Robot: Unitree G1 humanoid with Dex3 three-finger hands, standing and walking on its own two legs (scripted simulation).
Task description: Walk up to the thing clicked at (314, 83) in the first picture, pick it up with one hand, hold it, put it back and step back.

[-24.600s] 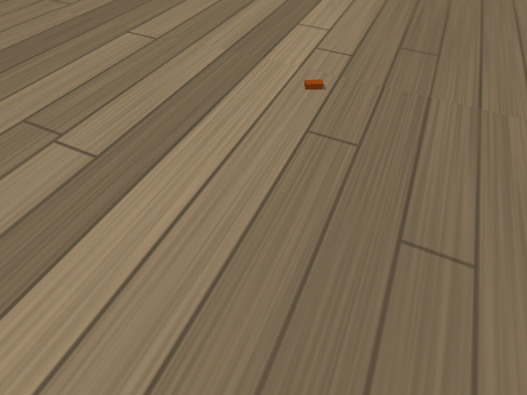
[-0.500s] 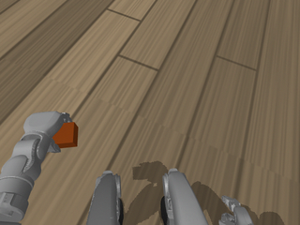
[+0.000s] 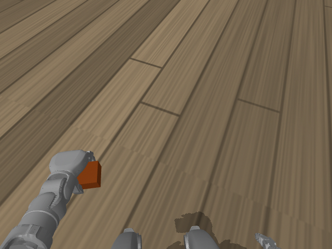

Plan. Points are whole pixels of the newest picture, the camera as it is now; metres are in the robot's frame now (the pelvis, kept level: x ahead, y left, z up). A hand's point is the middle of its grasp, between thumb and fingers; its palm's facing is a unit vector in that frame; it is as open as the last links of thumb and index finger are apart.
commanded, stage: lift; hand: left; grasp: from above
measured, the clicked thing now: (76, 176) +0.34 +0.24 -0.10
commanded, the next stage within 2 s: hold in 0.20 s
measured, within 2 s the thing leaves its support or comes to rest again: neither
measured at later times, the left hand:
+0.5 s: hand (69, 162) +0.35 +0.23 -0.02, palm faces -0.44 -0.05 -0.90, open 9.2 cm
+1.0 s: hand (67, 161) +0.34 +0.22 +0.02, palm faces -0.44 -0.04 -0.90, open 9.2 cm
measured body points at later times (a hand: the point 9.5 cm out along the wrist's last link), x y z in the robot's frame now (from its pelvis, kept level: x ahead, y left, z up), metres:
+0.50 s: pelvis +0.04 +0.00 +0.05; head +0.07 -0.01 +0.50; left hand +0.37 +0.23 +0.03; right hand +0.14 -0.27 -0.07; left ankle +0.06 +0.12 -0.66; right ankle +0.04 -0.14 -0.66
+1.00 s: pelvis +0.04 +0.00 +0.06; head +0.06 -0.02 +0.51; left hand +0.36 +0.22 +0.07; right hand +0.16 -0.26 -0.06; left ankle +0.06 +0.12 -0.66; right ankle +0.04 -0.14 -0.66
